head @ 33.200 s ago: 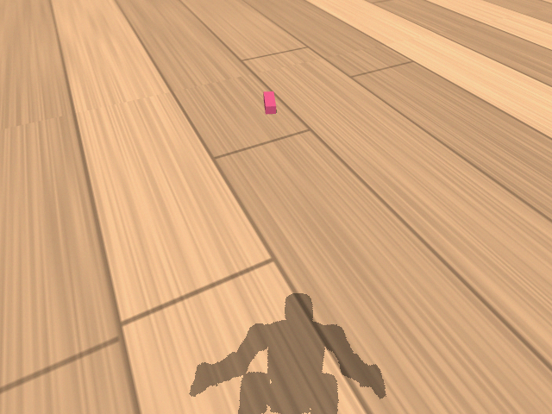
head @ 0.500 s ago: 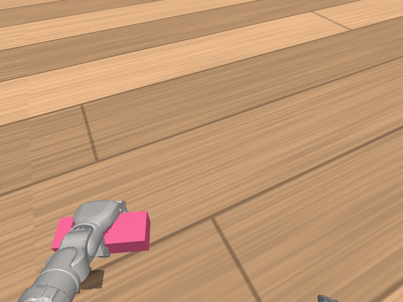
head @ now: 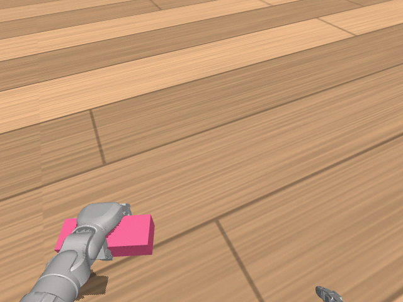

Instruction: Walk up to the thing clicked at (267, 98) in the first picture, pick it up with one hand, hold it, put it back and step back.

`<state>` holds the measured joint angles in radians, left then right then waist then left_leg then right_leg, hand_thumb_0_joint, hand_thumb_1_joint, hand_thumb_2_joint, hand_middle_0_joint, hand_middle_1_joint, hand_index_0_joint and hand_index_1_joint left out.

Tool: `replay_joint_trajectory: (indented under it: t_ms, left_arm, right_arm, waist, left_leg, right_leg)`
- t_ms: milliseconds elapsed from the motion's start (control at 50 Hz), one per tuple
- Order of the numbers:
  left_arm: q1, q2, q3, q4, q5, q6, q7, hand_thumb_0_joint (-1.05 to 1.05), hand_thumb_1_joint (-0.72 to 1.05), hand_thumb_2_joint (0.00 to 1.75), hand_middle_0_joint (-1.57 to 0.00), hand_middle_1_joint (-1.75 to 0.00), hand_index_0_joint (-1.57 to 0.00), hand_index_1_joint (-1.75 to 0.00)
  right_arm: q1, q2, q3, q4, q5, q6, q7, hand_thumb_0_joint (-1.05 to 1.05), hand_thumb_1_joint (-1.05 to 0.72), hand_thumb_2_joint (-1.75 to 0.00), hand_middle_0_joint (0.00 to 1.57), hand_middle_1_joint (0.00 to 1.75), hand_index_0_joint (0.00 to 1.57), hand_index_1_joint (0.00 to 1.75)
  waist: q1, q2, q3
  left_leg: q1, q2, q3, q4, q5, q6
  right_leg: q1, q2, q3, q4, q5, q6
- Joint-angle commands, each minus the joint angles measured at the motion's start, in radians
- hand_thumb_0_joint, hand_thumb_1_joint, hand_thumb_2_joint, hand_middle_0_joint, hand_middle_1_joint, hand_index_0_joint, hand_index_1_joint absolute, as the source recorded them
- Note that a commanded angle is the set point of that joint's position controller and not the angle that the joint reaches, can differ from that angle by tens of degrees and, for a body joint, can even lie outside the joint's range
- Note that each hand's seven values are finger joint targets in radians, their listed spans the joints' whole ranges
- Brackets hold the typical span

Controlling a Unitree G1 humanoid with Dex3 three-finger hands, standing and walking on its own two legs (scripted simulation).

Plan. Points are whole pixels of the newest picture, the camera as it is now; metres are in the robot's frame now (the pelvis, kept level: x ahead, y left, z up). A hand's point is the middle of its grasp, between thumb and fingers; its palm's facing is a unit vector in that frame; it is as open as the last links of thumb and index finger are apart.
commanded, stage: hold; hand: left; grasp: from above
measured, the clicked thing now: (108, 236) +0.30 +0.23 -0.07
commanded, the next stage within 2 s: crouch in 0.94 s
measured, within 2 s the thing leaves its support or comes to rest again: neither
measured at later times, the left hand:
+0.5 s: hand (104, 239) +0.28 +0.22 -0.03, palm faces -0.46 -0.05 -0.88, open 10.3 cm
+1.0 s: hand (104, 239) +0.28 +0.22 -0.04, palm faces -0.46 -0.04 -0.89, open 10.3 cm
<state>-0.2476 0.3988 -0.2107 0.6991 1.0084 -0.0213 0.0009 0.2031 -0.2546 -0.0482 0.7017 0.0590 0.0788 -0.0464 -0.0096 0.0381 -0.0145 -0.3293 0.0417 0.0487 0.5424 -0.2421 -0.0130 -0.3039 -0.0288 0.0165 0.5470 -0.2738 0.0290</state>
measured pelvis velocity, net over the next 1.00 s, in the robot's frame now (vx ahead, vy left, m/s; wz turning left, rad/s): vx -0.01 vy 0.00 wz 0.00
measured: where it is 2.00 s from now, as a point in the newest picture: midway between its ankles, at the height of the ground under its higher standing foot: outside the picture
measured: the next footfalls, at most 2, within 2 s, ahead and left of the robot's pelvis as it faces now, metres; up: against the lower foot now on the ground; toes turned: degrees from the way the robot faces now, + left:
none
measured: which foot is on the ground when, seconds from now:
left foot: down 0.00-1.00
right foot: down 0.00-1.00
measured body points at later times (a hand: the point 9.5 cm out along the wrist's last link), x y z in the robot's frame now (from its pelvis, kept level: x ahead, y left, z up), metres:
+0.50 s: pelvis -0.01 +0.00 +0.00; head -0.01 -0.02 +0.45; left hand +0.30 +0.22 +0.02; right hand +0.13 -0.26 -0.11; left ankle +0.02 +0.13 -0.73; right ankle +0.01 -0.14 -0.73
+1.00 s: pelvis -0.01 +0.00 +0.00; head +0.00 -0.02 +0.45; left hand +0.30 +0.22 +0.01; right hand +0.14 -0.25 -0.11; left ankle +0.02 +0.13 -0.73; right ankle +0.01 -0.14 -0.73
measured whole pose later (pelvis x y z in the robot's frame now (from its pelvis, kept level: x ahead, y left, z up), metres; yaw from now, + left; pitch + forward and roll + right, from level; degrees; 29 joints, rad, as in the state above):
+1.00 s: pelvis -0.01 +0.00 +0.00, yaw +0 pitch +0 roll +0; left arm -0.23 0.41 -0.22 0.64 1.00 -0.03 -0.03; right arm 0.16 -0.25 -0.03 0.70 0.06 0.08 -0.06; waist 0.01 0.04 0.01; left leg -0.28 0.04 0.05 0.48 -0.20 -0.01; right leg -0.26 -0.03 0.02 0.50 -0.24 0.03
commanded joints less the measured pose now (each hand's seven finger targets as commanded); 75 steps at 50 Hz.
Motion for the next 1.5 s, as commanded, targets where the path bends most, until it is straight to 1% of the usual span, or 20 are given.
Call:
replay_joint_trajectory:
  t_ms: [0, 140, 220, 240, 280, 320, 360, 420, 480, 580, 780, 920, 980, 1020, 1040, 1140, 1220, 1280, 1380, 1480]
  left_arm:
    - [-0.370, 0.222, 0.111, -0.223, 0.001, 0.001, 0.048, 0.00, 0.54, 0.92, -0.87, -0.86, -0.89, -0.84]
    - [-0.358, 0.216, 0.105, -0.221, -0.011, 0.001, 0.029, 0.00, 0.54, 0.89, -0.86, -0.89, -0.89, -0.86]
    - [-0.373, 0.231, 0.114, -0.245, -0.016, -0.003, 0.016, 0.00, 0.53, 0.88, -0.84, -0.89, -0.87, -0.85]
    - [-0.350, 0.228, 0.114, -0.237, -0.019, -0.002, 0.013, 0.00, 0.52, 0.89, -0.85, -0.87, -0.88, -0.84]
    - [-0.379, 0.224, 0.104, -0.257, -0.023, -0.009, 0.005, 0.00, 0.53, 0.89, -0.85, -0.88, -0.88, -0.84]
    - [-0.358, 0.246, 0.126, -0.247, -0.019, -0.011, 0.002, 0.00, 0.50, 0.86, -0.84, -0.85, -0.87, -0.82]
    - [-0.360, 0.225, 0.108, -0.261, -0.022, -0.013, 0.000, 0.00, 0.53, 0.89, -0.87, -0.86, -0.89, -0.83]
    - [-0.356, 0.217, 0.103, -0.260, -0.027, -0.011, 0.000, 0.00, 0.53, 0.90, -0.87, -0.85, -0.90, -0.83]
    - [-0.368, 0.252, 0.134, -0.285, -0.022, -0.019, 0.006, 0.00, 0.51, 0.88, -0.86, -0.85, -0.88, -0.83]
    - [-0.360, 0.233, 0.124, -0.292, -0.022, -0.014, 0.012, 0.00, 0.55, 0.91, -0.88, -0.88, -0.91, -0.85]
    - [-0.331, 0.214, 0.102, -0.271, -0.017, -0.013, 0.001, 0.00, 0.54, 0.91, -0.88, -0.86, -0.90, -0.84]
    - [-0.368, 0.246, 0.134, -0.269, -0.005, -0.009, 0.036, 0.00, 0.51, 0.92, -0.85, -0.88, -0.88, -0.85]
    - [-0.379, 0.206, 0.094, -0.274, -0.008, -0.001, 0.039, 0.00, 0.54, 0.95, -0.88, -0.90, -0.90, -0.87]
    - [-0.331, 0.199, 0.096, -0.234, -0.008, 0.010, 0.034, 0.00, 0.58, 0.88, -0.88, -0.93, -0.93, -0.87]
    - [-0.350, 0.196, 0.088, -0.279, -0.011, 0.007, 0.029, 0.00, 0.50, 0.88, -0.80, -0.90, -0.85, -0.86]
    - [-0.276, 0.187, 0.091, -0.197, 0.002, -0.001, 0.029, 0.00, 0.54, 0.98, -0.88, -0.91, -0.90, -0.89]
    - [-0.288, 0.177, 0.100, -0.144, 0.021, -0.033, 0.081, 0.00, 0.54, 0.97, -0.88, -0.90, -0.90, -0.88]
    - [-0.343, 0.183, 0.109, -0.071, 0.053, -0.054, 0.151, 0.00, 0.54, 0.98, -0.89, -0.89, -0.91, -0.87]
    - [-0.476, 0.158, 0.098, 0.027, 0.101, -0.062, 0.268, 0.00, 0.58, 1.00, -0.91, -0.92, -0.93, -0.90]
    - [-0.534, 0.134, 0.105, 0.188, 0.149, -0.060, 0.359, 0.00, 0.56, 0.97, -0.90, -0.91, -0.92, -0.89]
  right_arm:
    - [-0.066, -0.135, -0.040, -0.130, -0.005, -0.045, -0.011, 0.00, -0.89, -0.90, 0.20, 0.30, 0.20, 0.30]
    - [-0.098, -0.132, -0.033, -0.136, -0.002, -0.049, -0.013, 0.00, -0.89, -0.90, 0.20, 0.30, 0.20, 0.30]
    - [-0.102, -0.133, -0.029, -0.141, -0.001, -0.052, -0.015, 0.00, -0.89, -0.90, 0.20, 0.30, 0.20, 0.30]
    - [-0.115, -0.128, -0.027, -0.147, 0.000, -0.052, -0.016, 0.00, -0.89, -0.90, 0.20, 0.30, 0.20, 0.30]
    - [-0.113, -0.130, -0.025, -0.146, -0.001, -0.055, -0.018, 0.00, -0.90, -0.90, 0.20, 0.30, 0.20, 0.30]
    - [-0.115, -0.130, -0.024, -0.146, -0.002, -0.054, -0.020, 0.00, -0.90, -0.90, 0.20, 0.30, 0.20, 0.30]
    - [-0.120, -0.125, -0.021, -0.150, -0.001, -0.056, -0.020, 0.00, -0.90, -0.90, 0.20, 0.30, 0.20, 0.30]
    - [-0.125, -0.127, -0.021, -0.148, -0.002, -0.054, -0.023, 0.00, -0.90, -0.90, 0.20, 0.30, 0.20, 0.30]
    - [-0.127, -0.126, -0.021, -0.149, -0.005, -0.052, -0.023, 0.00, -0.90, -0.90, 0.20, 0.30, 0.20, 0.30]
    - [-0.129, -0.122, -0.018, -0.144, -0.003, -0.052, -0.025, 0.00, -0.90, -0.90, 0.20, 0.30, 0.20, 0.30]
    - [-0.137, -0.116, -0.018, -0.149, 0.000, -0.044, -0.026, 0.00, -0.90, -0.90, 0.20, 0.30, 0.20, 0.30]
    - [-0.121, -0.123, -0.022, -0.132, -0.002, -0.040, -0.027, 0.00, -0.90, -0.90, 0.20, 0.30, 0.20, 0.30]
    - [-0.131, -0.119, -0.024, -0.135, 0.000, -0.044, -0.023, 0.00, -0.90, -0.90, 0.20, 0.30, 0.20, 0.30]
    - [-0.122, -0.119, -0.027, -0.130, 0.000, -0.042, -0.022, 0.00, -0.92, -0.91, 0.20, 0.30, 0.20, 0.30]
    - [-0.122, -0.121, -0.028, -0.137, 0.000, -0.042, -0.021, 0.00, -0.88, -0.89, 0.20, 0.30, 0.20, 0.30]
    - [-0.116, -0.119, -0.028, -0.136, 0.000, -0.033, -0.018, 0.00, -0.89, -0.90, 0.20, 0.30, 0.20, 0.30]
    - [-0.096, -0.120, -0.030, -0.125, -0.008, -0.026, -0.014, 0.00, -0.89, -0.90, 0.20, 0.30, 0.20, 0.30]
    - [-0.073, -0.126, -0.038, -0.103, -0.020, -0.022, -0.008, 0.00, -0.89, -0.90, 0.20, 0.30, 0.20, 0.30]
    - [-0.007, -0.143, -0.058, -0.053, -0.043, -0.032, 0.015, 0.00, -0.89, -0.90, 0.20, 0.30, 0.20, 0.30]
    - [0.053, -0.149, -0.077, -0.042, -0.067, -0.052, 0.029, 0.00, -0.89, -0.90, 0.20, 0.30, 0.20, 0.30]
  waist:
    - [-0.002, 0.000, -0.269]
    - [0.012, 0.006, -0.227]
    - [0.009, 0.010, -0.230]
    - [0.020, 0.005, -0.220]
    - [0.005, -0.007, -0.228]
    - [0.016, -0.001, -0.226]
    - [0.014, -0.007, -0.232]
    - [0.008, -0.023, -0.221]
    - [0.016, 0.008, -0.235]
    - [0.017, -0.002, -0.254]
    - [0.017, -0.007, -0.220]
    - [0.017, 0.012, -0.254]
    - [0.015, 0.005, -0.248]
    - [0.014, -0.011, -0.242]
    - [0.015, -0.014, -0.257]
    - [0.012, -0.038, -0.187]
    - [-0.011, -0.048, -0.184]
    - [-0.018, -0.045, -0.194]
    - [-0.059, -0.002, -0.290]
    - [-0.080, 0.008, -0.374]
  left_leg:
    - [0.181, -0.047, -0.001, -0.068, 0.178, 0.020]
    - [0.173, -0.041, -0.008, -0.101, 0.120, 0.014]
    - [0.179, -0.040, -0.007, -0.107, 0.117, 0.018]
    - [0.176, -0.043, -0.005, -0.110, 0.116, 0.017]
    - [0.184, -0.039, -0.010, -0.112, 0.103, 0.019]
    - [0.184, -0.039, -0.010, -0.114, 0.111, 0.019]
    - [0.194, -0.042, -0.007, -0.115, 0.122, 0.020]
    - [0.196, -0.041, -0.006, -0.114, 0.129, 0.023]
    - [0.197, -0.048, -0.001, -0.114, 0.110, 0.020]
    - [0.210, -0.044, -0.001, -0.112, 0.150, 0.021]
    - [0.199, -0.049, -0.001, -0.123, 0.129, 0.022]
    - [0.219, -0.042, -0.004, -0.116, 0.175, 0.016]
    - [0.222, -0.043, -0.003, -0.117, 0.171, 0.015]
    - [0.216, -0.044, -0.003, -0.115, 0.193, 0.017]
    - [0.220, -0.046, -0.002, -0.114, 0.192, 0.020]
    - [0.179, -0.047, -0.005, -0.117, 0.164, 0.019]
    - [0.154, -0.051, -0.005, -0.086, 0.142, 0.020]
    - [0.110, -0.050, -0.012, -0.035, 0.123, 0.012]
    - [0.010, -0.038, -0.018, 0.127, 0.117, -0.001]
    - [-0.219, -0.033, -0.028, 0.343, 0.044, 0.000]
  right_leg:
    - [0.024, 0.050, -0.012, -0.100, 0.173, -0.027]
    - [0.016, 0.056, -0.022, -0.118, 0.102, -0.035]
    - [0.024, 0.054, -0.016, -0.125, 0.104, -0.033]
    - [0.030, 0.053, -0.019, -0.132, 0.096, -0.033]
    - [0.024, 0.054, -0.016, -0.131, 0.090, -0.031]
    - [0.029, 0.054, -0.018, -0.134, 0.093, -0.031]
    - [0.037, 0.052, -0.015, -0.133, 0.105, -0.032]
    - [0.029, 0.052, -0.017, -0.140, 0.113, -0.028]
    - [0.032, 0.048, -0.012, -0.143, 0.094, -0.030]
    - [0.048, 0.052, -0.015, -0.134, 0.133, -0.029]
    - [0.038, 0.048, -0.015, -0.147, 0.108, -0.032]
    - [0.045, 0.055, -0.023, -0.133, 0.150, -0.034]
    - [0.047, 0.052, -0.024, -0.139, 0.147, -0.035]
    - [0.050, 0.051, -0.024, -0.140, 0.170, -0.033]
    - [0.062, 0.049, -0.022, -0.141, 0.174, -0.031]
    - [0.037, 0.048, -0.025, -0.142, 0.144, -0.034]
    - [-0.007, 0.043, -0.019, -0.115, 0.130, -0.032]
    - [-0.076, 0.042, -0.026, -0.071, 0.107, -0.035]
    - [-0.245, 0.047, -0.027, 0.072, 0.108, -0.037]
    - [-0.459, 0.047, -0.032, 0.279, 0.050, -0.045]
